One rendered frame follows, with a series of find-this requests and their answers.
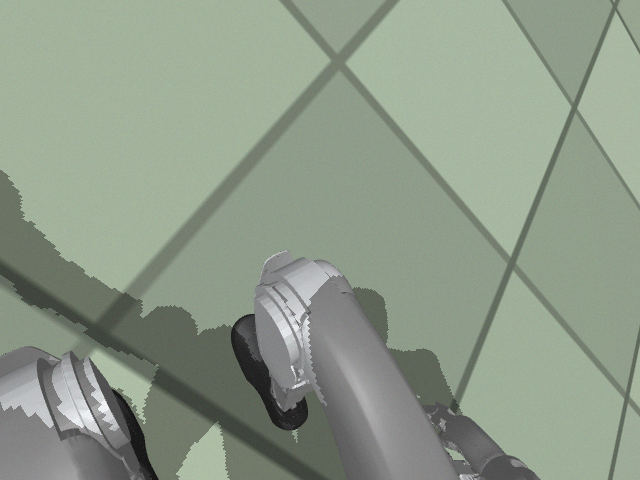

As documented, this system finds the right robot foot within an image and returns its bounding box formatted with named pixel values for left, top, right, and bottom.
left=231, top=314, right=308, bottom=431

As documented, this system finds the left robot foot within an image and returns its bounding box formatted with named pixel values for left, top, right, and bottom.
left=112, top=389, right=159, bottom=480

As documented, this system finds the right robot arm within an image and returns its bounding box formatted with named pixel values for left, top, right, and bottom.
left=480, top=455, right=540, bottom=480

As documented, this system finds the right robot hand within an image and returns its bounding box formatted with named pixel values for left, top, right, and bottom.
left=422, top=402, right=506, bottom=480

